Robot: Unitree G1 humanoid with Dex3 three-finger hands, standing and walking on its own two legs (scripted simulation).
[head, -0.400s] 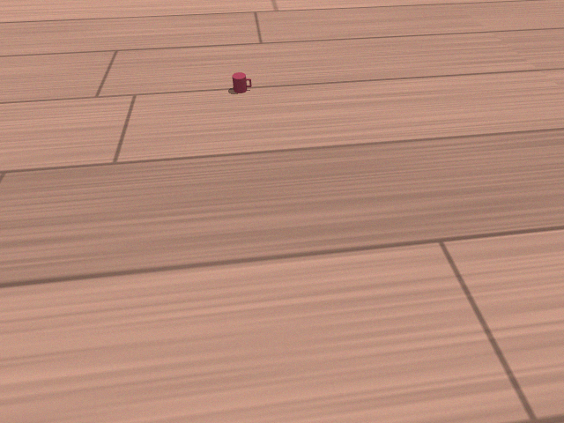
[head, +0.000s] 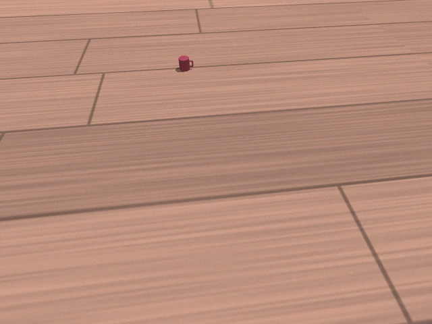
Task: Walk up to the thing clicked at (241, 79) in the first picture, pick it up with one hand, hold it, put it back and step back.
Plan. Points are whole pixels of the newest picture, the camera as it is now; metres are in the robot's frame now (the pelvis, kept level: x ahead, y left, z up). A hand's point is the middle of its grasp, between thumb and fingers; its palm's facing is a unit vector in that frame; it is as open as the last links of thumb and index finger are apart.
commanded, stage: stand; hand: left
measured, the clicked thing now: (186, 63) +2.25 +0.29 -0.73
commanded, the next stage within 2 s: walk up in 0.72 s
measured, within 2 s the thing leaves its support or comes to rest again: neither
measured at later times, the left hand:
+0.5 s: hand out of the picture +0.08 +0.25 -0.16, palm faces -0.02 -0.94 -0.34, open 7.4 cm
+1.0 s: hand (84, 305) +0.19 +0.28 -0.12, palm faces -0.22 -0.83 -0.52, open 7.4 cm
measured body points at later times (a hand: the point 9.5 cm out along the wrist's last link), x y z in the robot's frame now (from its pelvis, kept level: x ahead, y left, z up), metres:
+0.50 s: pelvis +0.01 +0.00 +0.00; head +0.02 +0.00 +0.45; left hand +0.08 +0.30 -0.13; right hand +0.08 -0.30 -0.13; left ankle +0.00 +0.13 -0.75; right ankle +0.00 -0.11 -0.75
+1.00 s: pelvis +0.06 -0.02 -0.02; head +0.04 -0.07 +0.42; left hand +0.20 +0.32 -0.09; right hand +0.09 -0.38 -0.15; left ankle +0.00 +0.13 -0.75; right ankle +0.07 -0.16 -0.74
